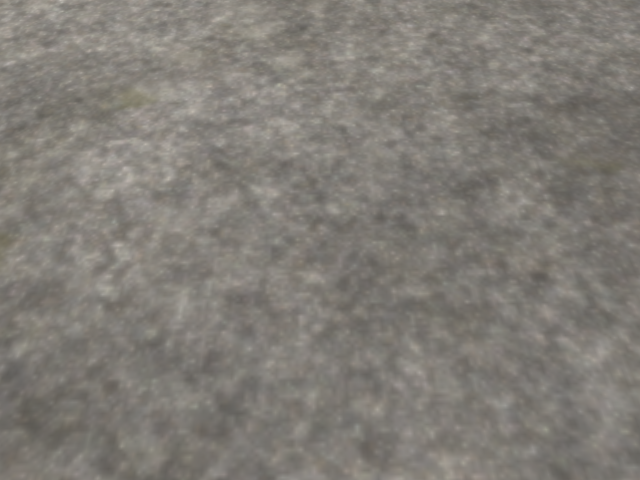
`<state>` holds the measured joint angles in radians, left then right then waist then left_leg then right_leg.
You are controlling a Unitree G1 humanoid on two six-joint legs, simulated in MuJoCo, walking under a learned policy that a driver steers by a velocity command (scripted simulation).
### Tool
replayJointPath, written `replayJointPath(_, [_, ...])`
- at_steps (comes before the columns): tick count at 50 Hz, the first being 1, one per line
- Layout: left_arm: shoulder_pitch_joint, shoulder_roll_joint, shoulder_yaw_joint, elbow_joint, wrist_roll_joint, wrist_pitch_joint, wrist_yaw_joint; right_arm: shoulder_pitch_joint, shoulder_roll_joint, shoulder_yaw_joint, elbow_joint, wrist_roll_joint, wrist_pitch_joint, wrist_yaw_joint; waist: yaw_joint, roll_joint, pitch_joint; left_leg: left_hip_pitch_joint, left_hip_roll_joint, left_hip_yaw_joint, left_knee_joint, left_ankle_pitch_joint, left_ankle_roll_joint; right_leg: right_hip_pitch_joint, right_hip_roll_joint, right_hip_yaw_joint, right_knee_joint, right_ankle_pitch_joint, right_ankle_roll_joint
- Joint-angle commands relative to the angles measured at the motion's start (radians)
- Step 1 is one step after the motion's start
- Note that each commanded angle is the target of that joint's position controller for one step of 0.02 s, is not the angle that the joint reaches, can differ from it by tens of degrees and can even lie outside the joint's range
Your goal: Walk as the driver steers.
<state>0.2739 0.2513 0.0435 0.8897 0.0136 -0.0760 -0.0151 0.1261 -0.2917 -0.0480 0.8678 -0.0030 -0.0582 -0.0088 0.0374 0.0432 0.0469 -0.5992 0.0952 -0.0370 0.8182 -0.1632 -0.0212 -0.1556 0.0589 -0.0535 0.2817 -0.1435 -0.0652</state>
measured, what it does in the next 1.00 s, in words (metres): steps on the spot, turning right: left foot, then right foot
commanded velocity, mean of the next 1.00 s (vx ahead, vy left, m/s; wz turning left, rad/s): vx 0.05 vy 0.00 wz -0.38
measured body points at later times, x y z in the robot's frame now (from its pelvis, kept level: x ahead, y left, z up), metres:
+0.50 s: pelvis +0.08 +0.01 -0.01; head +0.11 +0.00 +0.43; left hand +0.21 +0.29 -0.13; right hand +0.19 -0.28 -0.14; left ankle +0.17 +0.14 -0.75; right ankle +0.07 -0.10 -0.73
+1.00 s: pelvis +0.10 +0.00 -0.01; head +0.13 -0.02 +0.44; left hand +0.33 +0.22 -0.11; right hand +0.12 -0.33 -0.12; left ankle +0.16 +0.12 -0.74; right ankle +0.07 -0.10 -0.75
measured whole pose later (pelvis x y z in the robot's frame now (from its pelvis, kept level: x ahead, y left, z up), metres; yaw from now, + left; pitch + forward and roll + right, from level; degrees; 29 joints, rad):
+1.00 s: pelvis +0.10 +0.00 -0.01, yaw -26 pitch +2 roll +1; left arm 0.16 0.31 0.09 0.78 -0.02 0.03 0.04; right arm 0.05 -0.30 -0.09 0.90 0.02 -0.03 -0.02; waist 0.03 -0.01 0.04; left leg -0.32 -0.04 -0.09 0.56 -0.30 -0.07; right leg -0.28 0.10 0.20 0.47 -0.20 -0.03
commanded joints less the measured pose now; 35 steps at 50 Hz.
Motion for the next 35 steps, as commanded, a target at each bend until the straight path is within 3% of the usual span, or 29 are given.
replayJointPath(1, [-0.047,0.165,0.033,-0.043,-0.003,-0.005,0.015,0.034,-0.037,-0.004,-0.023,0.0,0.003,0.004,-0.03,-0.123,-0.113,0.191,-0.031,0.023,-0.155,0.176,-0.008,-0.029,-0.228,0.058,-0.049,0.616,-0.135])
replayJointPath(5, [-0.049,0.164,0.031,-0.002,-0.015,0.016,0.019,-0.017,-0.069,-0.014,-0.037,-0.006,0.003,0.009,-0.026,-0.126,-0.098,0.218,-0.043,0.004,-0.263,0.141,0.024,0.032,-0.263,0.103,0.017,0.496,-0.122])
replayJointPath(7, [-0.056,0.141,0.023,0.012,-0.025,0.025,0.024,0.038,-0.088,-0.025,-0.011,-0.016,-0.002,0.009,-0.064,-0.098,-0.109,0.335,-0.056,0.013,-0.396,0.248,0.057,0.026,-0.224,0.108,0.113,0.377,-0.073])
replayJointPath(8, [-0.001,0.114,0.014,0.022,-0.01,0.022,0.023,0.055,-0.143,-0.038,-0.007,-0.026,-0.005,0.0,-0.048,-0.031,-0.134,0.452,0.021,-0.059,-0.41,0.58,0.084,-0.018,-0.164,0.096,0.183,0.261,-0.024])
replayJointPath(9, [0.112,0.07,0.001,0.039,0.008,0.015,0.019,0.048,-0.181,-0.042,-0.012,-0.031,0.001,-0.01,0.02,0.09,-0.205,0.635,0.144,-0.157,-0.339,0.815,0.173,-0.144,-0.091,0.076,0.262,-0.048,0.024])
replayJointPath(10, [0.112,0.046,-0.009,0.045,-0.002,0.023,0.027,0.055,-0.109,-0.029,-0.003,-0.02,0.016,-0.014,-0.007,0.15,-0.252,0.657,0.207,-0.219,-0.341,0.75,0.258,-0.185,-0.063,0.066,0.338,-0.286,0.062])
replayJointPath(11, [0.038,0.092,0.001,0.021,-0.017,0.039,0.034,0.048,-0.083,-0.022,-0.006,-0.008,0.027,-0.015,-0.033,0.135,-0.236,0.63,0.218,-0.251,-0.379,0.606,0.275,-0.228,-0.056,0.069,0.39,-0.36,0.075])
replayJointPath(12, [-0.02,0.123,0.012,-0.002,-0.03,0.058,0.044,0.048,-0.107,-0.029,-0.004,-0.007,0.035,-0.019,-0.05,0.138,-0.222,0.614,0.231,-0.28,-0.42,0.465,0.276,-0.281,-0.051,0.067,0.466,-0.398,0.08])
replayJointPath(13, [-0.058,0.153,0.025,-0.015,-0.033,0.08,0.052,0.053,-0.136,-0.038,-0.009,-0.012,0.038,-0.026,-0.077,0.147,-0.208,0.586,0.265,-0.312,-0.467,0.378,0.291,-0.329,-0.054,0.078,0.62,-0.47,0.092])
replayJointPath(14, [-0.058,0.176,0.039,-0.018,-0.032,0.1,0.057,0.036,-0.162,-0.045,-0.015,-0.014,0.036,-0.034,-0.074,0.127,-0.188,0.528,0.286,-0.303,-0.502,0.31,0.3,-0.348,-0.069,0.097,0.776,-0.498,0.103])
replayJointPath(15, [-0.039,0.172,0.047,-0.016,-0.035,0.114,0.06,-0.005,-0.161,-0.045,-0.025,-0.014,0.034,-0.04,-0.049,0.104,-0.167,0.46,0.277,-0.26,-0.526,0.243,0.292,-0.347,-0.084,0.109,0.852,-0.472,0.107])
replayJointPath(17, [-0.017,0.132,0.05,-0.013,-0.035,0.129,0.064,-0.085,-0.12,-0.039,-0.036,-0.011,0.038,-0.046,-0.015,0.087,-0.122,0.354,0.218,-0.14,-0.569,0.088,0.252,-0.317,-0.105,0.09,0.818,-0.386,0.112])
replayJointPath(20, [-0.023,0.094,0.047,-0.026,-0.029,0.131,0.06,-0.127,-0.113,-0.043,-0.027,-0.013,0.051,-0.055,-0.008,0.11,-0.121,0.301,0.172,-0.01,-0.568,0.095,0.233,-0.223,-0.11,0.037,0.664,-0.309,0.112])
replayJointPath(22, [-0.044,0.097,0.047,-0.044,-0.03,0.128,0.047,-0.119,-0.128,-0.048,-0.018,-0.008,0.057,-0.058,-0.019,0.111,-0.146,0.335,0.193,0.006,-0.556,0.132,0.236,-0.176,-0.112,0.023,0.556,-0.255,0.1])
replayJointPath(24, [-0.018,0.113,0.054,-0.046,-0.029,0.129,0.032,-0.12,-0.146,-0.053,-0.012,0.005,0.065,-0.058,-0.002,0.104,-0.162,0.359,0.212,0.019,-0.523,0.125,0.218,-0.116,-0.103,-0.004,0.442,-0.193,0.076])
replayJointPath(26, [0.046,0.13,0.068,-0.027,-0.02,0.134,0.019,-0.118,-0.135,-0.054,-0.003,0.027,0.076,-0.054,0.03,0.062,-0.148,0.313,0.177,0.074,-0.425,-0.006,0.145,-0.01,-0.067,-0.025,0.259,-0.09,0.02])
replayJointPath(27, [0.05,0.167,0.079,-0.035,-0.012,0.134,0.021,-0.066,-0.095,-0.049,0.018,0.025,0.084,-0.046,0.02,-0.075,-0.094,0.209,0.105,0.15,-0.257,-0.146,0.06,0.029,-0.132,0.117,0.115,-0.021,-0.038])
replayJointPath(28, [0.035,0.284,0.098,-0.076,-0.017,0.136,0.041,-0.057,-0.044,-0.038,-0.013,-0.015,0.087,-0.038,-0.027,-0.38,-0.049,-0.047,-0.055,0.222,0.043,-0.467,-0.048,0.083,-0.387,0.495,0.036,0.214,-0.172])
replayJointPath(29, [0.046,0.308,0.094,-0.092,0.031,0.109,0.03,-0.206,-0.072,-0.05,-0.07,-0.015,0.078,-0.045,0.04,-0.327,-0.061,-0.076,-0.114,0.037,0.207,-0.506,-0.032,-0.048,-0.438,0.62,-0.047,0.101,-0.28])
replayJointPath(30, [-0.009,0.287,0.092,-0.101,0.037,0.081,0.029,-0.213,-0.098,-0.06,-0.072,0.004,0.076,-0.049,0.004,-0.233,-0.043,-0.079,-0.089,-0.015,0.267,-0.405,-0.01,-0.06,-0.381,0.536,-0.058,-0.002,-0.235])
replayJointPath(31, [-0.074,0.264,0.09,-0.112,0.011,0.066,0.036,-0.166,-0.114,-0.069,-0.049,0.008,0.076,-0.054,-0.032,-0.197,-0.033,-0.084,-0.074,-0.028,0.268,-0.306,0.001,-0.054,-0.333,0.461,-0.043,-0.041,-0.169])
replayJointPath(32, [-0.111,0.222,0.078,-0.125,-0.009,0.062,0.041,-0.135,-0.123,-0.076,-0.02,0.001,0.077,-0.06,-0.041,-0.168,-0.045,-0.076,-0.066,-0.032,0.269,-0.255,-0.002,-0.039,-0.304,0.419,-0.026,-0.036,-0.128])
replayJointPath(33, [-0.122,0.203,0.071,-0.13,-0.019,0.061,0.047,-0.121,-0.121,-0.079,-0.013,-0.007,0.074,-0.062,-0.046,-0.167,-0.056,-0.056,-0.071,-0.031,0.279,-0.209,-0.01,-0.037,-0.283,0.391,-0.015,0.014,-0.119])
replayJointPath(35, [-0.082,0.176,0.062,-0.124,-0.018,0.062,0.054,-0.115,-0.101,-0.079,-0.015,0.001,0.063,-0.057,-0.042,-0.162,-0.093,-0.035,-0.087,-0.035,0.272,-0.162,-0.022,0.011,-0.264,0.373,0.003,0.108,-0.127])
Velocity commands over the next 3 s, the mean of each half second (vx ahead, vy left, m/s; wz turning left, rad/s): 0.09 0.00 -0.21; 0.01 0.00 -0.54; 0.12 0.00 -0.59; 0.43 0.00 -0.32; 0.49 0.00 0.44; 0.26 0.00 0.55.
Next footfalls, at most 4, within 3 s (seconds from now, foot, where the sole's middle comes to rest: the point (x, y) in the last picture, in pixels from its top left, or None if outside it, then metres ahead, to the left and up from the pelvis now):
0.16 left None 0.21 0.14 -0.78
0.54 right None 0.11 -0.11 -0.78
1.04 left None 0.20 0.09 -0.78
1.48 right None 0.06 -0.15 -0.78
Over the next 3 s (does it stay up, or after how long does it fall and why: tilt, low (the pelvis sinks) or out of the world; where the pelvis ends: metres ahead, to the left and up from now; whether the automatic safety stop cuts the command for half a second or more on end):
stays up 0.64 -0.57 -0.02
